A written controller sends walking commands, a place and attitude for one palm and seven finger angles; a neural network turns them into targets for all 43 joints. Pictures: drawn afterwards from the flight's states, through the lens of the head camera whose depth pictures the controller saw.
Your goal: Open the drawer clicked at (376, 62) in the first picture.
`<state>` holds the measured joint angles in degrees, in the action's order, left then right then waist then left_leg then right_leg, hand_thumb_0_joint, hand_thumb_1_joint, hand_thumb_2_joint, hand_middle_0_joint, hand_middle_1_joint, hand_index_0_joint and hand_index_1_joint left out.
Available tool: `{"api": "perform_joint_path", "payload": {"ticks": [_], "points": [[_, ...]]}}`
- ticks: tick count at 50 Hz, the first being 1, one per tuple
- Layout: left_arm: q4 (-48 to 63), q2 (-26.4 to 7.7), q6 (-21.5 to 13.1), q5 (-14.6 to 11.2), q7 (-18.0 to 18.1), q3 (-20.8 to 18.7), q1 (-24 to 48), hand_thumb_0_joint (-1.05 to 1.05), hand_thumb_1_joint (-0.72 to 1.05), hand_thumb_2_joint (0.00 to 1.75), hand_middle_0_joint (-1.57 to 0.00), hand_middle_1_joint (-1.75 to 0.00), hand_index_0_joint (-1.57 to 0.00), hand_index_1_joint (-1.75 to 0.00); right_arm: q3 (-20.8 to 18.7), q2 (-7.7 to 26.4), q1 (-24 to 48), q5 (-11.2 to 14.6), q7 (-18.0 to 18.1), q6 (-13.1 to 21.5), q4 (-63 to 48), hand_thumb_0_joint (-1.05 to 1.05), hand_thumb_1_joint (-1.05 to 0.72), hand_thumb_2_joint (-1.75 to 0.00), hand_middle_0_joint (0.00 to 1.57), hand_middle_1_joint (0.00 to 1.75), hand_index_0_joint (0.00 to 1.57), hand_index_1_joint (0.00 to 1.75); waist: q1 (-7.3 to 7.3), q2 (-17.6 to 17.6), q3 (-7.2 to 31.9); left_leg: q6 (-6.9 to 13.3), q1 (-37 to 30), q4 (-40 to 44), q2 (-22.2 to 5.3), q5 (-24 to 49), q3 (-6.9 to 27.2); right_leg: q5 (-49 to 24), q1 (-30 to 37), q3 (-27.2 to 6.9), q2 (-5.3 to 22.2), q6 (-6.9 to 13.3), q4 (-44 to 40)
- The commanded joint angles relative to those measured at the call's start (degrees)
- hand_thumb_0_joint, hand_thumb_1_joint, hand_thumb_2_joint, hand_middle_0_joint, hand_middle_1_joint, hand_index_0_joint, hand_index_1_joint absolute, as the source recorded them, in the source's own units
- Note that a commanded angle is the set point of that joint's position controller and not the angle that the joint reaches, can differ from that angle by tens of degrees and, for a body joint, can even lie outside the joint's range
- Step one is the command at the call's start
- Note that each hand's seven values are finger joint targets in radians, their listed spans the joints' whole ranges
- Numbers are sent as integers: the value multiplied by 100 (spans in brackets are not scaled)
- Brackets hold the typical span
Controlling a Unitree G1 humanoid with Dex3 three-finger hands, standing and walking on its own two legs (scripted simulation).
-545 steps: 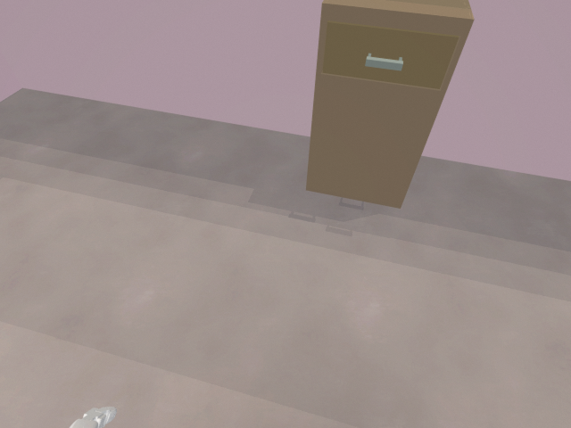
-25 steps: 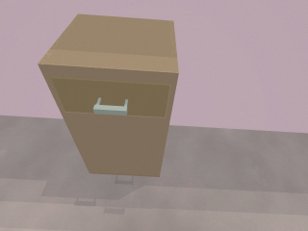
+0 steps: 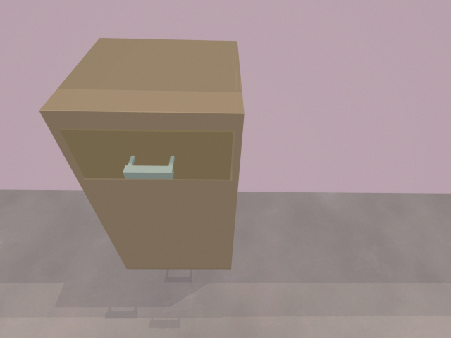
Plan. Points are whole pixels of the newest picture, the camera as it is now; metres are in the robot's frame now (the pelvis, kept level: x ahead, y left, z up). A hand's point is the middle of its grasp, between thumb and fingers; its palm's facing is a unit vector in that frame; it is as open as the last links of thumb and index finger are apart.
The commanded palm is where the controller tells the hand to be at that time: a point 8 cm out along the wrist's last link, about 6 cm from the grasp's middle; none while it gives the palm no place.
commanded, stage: look again from close up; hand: left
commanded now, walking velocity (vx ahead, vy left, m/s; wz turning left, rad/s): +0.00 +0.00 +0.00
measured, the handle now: (150, 165) +0.54 +0.23 -0.04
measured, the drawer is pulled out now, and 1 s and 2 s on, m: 0.00 0.00 0.00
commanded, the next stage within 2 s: shuffle to correct the standing spot in 0.54 s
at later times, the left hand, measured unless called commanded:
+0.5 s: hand out of the picture -0.05 +0.16 -0.17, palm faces +0.04 -0.99 -0.16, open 7.4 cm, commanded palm none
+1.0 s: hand out of the picture -0.05 +0.15 -0.17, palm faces +0.08 -0.99 -0.15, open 7.4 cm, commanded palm none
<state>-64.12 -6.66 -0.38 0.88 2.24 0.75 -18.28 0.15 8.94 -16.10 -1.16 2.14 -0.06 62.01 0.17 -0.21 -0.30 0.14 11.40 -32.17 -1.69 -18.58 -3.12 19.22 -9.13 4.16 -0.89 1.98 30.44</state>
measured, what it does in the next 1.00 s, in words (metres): stands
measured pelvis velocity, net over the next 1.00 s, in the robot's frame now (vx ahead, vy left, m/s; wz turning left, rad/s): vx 0.01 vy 0.00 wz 0.00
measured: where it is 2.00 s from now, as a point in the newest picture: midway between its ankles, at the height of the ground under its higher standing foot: outside the picture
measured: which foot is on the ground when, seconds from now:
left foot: down 0.00-1.00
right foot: down 0.00-1.00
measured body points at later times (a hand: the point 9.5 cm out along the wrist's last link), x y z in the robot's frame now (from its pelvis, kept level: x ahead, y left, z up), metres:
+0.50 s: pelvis -0.02 +0.01 +0.01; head -0.03 +0.01 +0.46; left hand -0.05 +0.22 -0.16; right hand -0.05 -0.19 -0.16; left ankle -0.01 +0.11 -0.73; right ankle -0.03 -0.09 -0.73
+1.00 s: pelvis +0.01 +0.00 +0.00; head +0.01 +0.00 +0.45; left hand -0.05 +0.21 -0.16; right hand -0.02 -0.20 -0.16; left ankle -0.01 +0.11 -0.73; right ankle -0.03 -0.09 -0.73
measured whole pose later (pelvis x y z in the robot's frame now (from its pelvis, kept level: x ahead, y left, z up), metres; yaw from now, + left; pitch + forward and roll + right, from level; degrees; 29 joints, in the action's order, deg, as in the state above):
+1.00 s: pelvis +0.01 +0.00 +0.00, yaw +0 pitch +1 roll +0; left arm -63.5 -6.1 -1.3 1.4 1.0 -1.0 -25.2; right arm -0.4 6.7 -22.1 -1.3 1.7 0.9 63.8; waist -0.4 0.0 1.4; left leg 1.0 13.7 -32.8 -0.6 -19.8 -3.4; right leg 21.2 -12.0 3.5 0.0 1.7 32.6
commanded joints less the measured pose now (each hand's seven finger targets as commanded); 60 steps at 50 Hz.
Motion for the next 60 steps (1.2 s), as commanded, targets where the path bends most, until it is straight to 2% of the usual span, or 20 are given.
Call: {"api": "perform_joint_path", "payload": {"ticks": [1, 7, 10, 14, 16, 27, 32, 36, 41, 43, 45, 47, 48, 49, 50, 52, 53, 55, 56, 60], "points": [[187, -625, -127, -3, 17, -114, -460, 0, 90, 90, -20, -30, -20, -30, -15, 377, -440, 33, -15, 103, -119, 0, -90, -90, 20, 30, 20, 30, 45, -65, -557, 213, 159, 678, -428, 1187, 424, -1266, -446, -637, 649, 96, -758], [256, -609, -123, -14, -2, -120, -496, 0, 90, 90, -20, -30, -20, -30, -1, 424, -473, 34, -13, 126, -82, 0, -90, -90, 20, 30, 20, 30, 23, 59, -333, 226, 151, 813, -402, 1034, 434, -1123, -258, -649, 678, 87, -813], [252, -602, -117, -15, -1, -116, -513, 0, 90, 90, -20, -30, -20, -30, 14, 400, -511, 41, -16, 133, -24, 0, -90, -90, 20, 30, 20, 30, 6, -40, -394, 229, 207, 914, -398, 982, 471, -1035, -232, -633, 665, 85, -824], [248, -570, -111, -21, -7, -104, -536, 0, 90, 90, -20, -30, -20, -30, 24, 378, -540, 37, -31, 106, 7, 0, -90, -90, 20, 30, 20, 30, -2, 132, -630, 224, 352, 1004, -352, 650, 490, -596, -396, -684, 677, 91, -973], [258, -549, -104, -24, -4, -98, -576, 0, 90, 90, -20, -30, -20, -30, 30, 350, -590, 39, -38, 103, 37, 0, -90, -90, 20, 30, 20, 30, -10, 24, -661, 233, 367, 1083, -366, 525, 517, -469, -441, -664, 661, 82, -986], [231, -441, -128, -18, 9, -102, -714, 0, 90, 90, -20, -30, -20, -30, 18, 235, -754, 40, -39, 120, 131, 0, -90, -90, 20, 30, 20, 30, -8, 93, -478, 238, 360, 1115, -341, 512, 522, -489, -374, -681, 671, 82, -988], [203, -384, -116, -10, 10, -96, -787, 0, 90, 90, -20, -30, -20, -30, 13, 205, -769, 43, -39, 119, 141, 0, -90, -90, 20, 30, 20, 30, -26, -31, -616, 240, 490, 1231, -352, 257, 573, -378, -443, -638, 653, 70, -992], [204, -365, -77, 55, -47, -151, -871, 0, 90, 90, -20, -30, -20, -30, -75, 342, -852, -10, -57, 70, 141, 0, -90, -90, 20, 30, 20, 30, -17, -88, -680, 376, 696, 1379, -455, -1288, 782, 985, -682, -531, 495, 121, -780], [271, -251, -66, 100, -127, -214, -1001, 0, 90, 90, -20, -30, -20, -30, -169, 444, -823, -36, -68, 69, 12, 0, -90, -90, 20, 30, 20, 30, -70, -379, -1030, 595, 1192, 1647, -674, -2150, 1141, 1114, -855, -324, 301, 166, -330], [260, -200, -101, 95, -150, -221, -1086, 0, 90, 90, -20, -30, -20, -30, -180, 436, -817, -29, -61, 110, -26, 0, -90, -90, 20, 30, 20, 30, -90, -339, -973, 656, 1164, 1567, -713, -1943, 1175, 827, -778, -346, 305, 195, -256], [238, -193, -145, 87, -161, -238, -1174, 0, 90, 90, -20, -30, -20, -30, -187, 368, -831, -19, -60, 157, -74, 0, -90, -90, 20, 30, 20, 30, -88, -125, -848, 638, 1113, 1311, -637, -1563, 1022, 698, -657, -495, 375, 249, -349], [211, -228, -186, 69, -126, -228, -1230, 0, 90, 90, -20, -30, -20, -30, -120, 214, -789, 6, -48, 220, -85, 0, -90, -90, 20, 30, 20, 30, -123, 46, -819, 533, 1104, 907, -443, -550, 722, 84, -441, -790, 578, 302, -556], [158, -273, -209, 56, -102, -234, -1305, 0, 90, 90, -20, -30, -20, -30, -84, 134, -769, 19, -34, 249, -81, 0, -90, -90, 20, 30, 20, 30, -131, 319, -669, 442, 1021, 574, -294, 81, 440, -480, -248, -943, 730, 318, -645], [95, -345, -228, 45, -73, -247, -1389, 0, 90, 90, -20, -30, -20, -30, -53, 60, -761, 25, -18, 265, -81, 0, -90, -90, 20, 30, 20, 30, -124, 638, -533, 352, 988, 199, -139, 591, 181, -1473, 18, -1078, 903, 336, -685], [32, -384, -235, 28, -45, -249, -1432, 0, 90, 90, -20, -30, -20, -30, -24, 2, -812, 27, 1, 267, -60, 0, -90, -90, 20, 30, 20, 30, -66, 775, -357, 275, 881, 82, -86, 832, 66, -2562, 202, -1074, 1015, 350, -595], [25, -385, -270, -8, 9, -201, -1359, 0, 90, 90, -20, -30, -20, -30, 6, 15, -882, 58, 48, 270, 53, 0, -90, -90, 20, 30, 20, 30, 9, 553, -42, 199, 366, 197, -210, 1857, 101, -4960, 382, -736, 982, 205, -169], [54, -391, -279, -28, 35, -182, -1300, 0, 90, 90, -20, -30, -20, -30, -3, 64, -894, 77, 79, 263, 75, 0, -90, -90, 20, 30, 20, 30, 18, 411, 70, 182, 130, 205, -246, 2522, 116, -5492, 375, -641, 943, 83, -104], [160, -474, -240, -36, 85, -195, -1161, 0, 90, 90, -20, -30, -20, -30, -41, 155, -921, 103, 125, 223, 82, 0, -90, -90, 20, 30, 20, 30, 49, 26, 115, 203, -205, 141, -317, 3624, 113, -5360, 216, -586, 868, -27, 32], [220, -543, -208, -37, 105, -220, -1097, 0, 90, 90, -20, -30, -20, -30, -63, 204, -911, 107, 137, 188, 67, 0, -90, -90, 20, 30, 20, 30, 35, -29, 101, 211, -265, 84, -363, 3901, 134, -5118, 139, -576, 849, -35, 70], [440, -598, -82, -6, 134, -291, -834, 0, 90, 90, -20, -30, -20, -30, -173, 350, -796, 85, 133, 78, -65, 0, -90, -90, 20, 30, 20, 30, 34, -113, 30, 266, -390, 79, -517, 4344, 194, -4049, -196, -521, 789, -40, 166]]}}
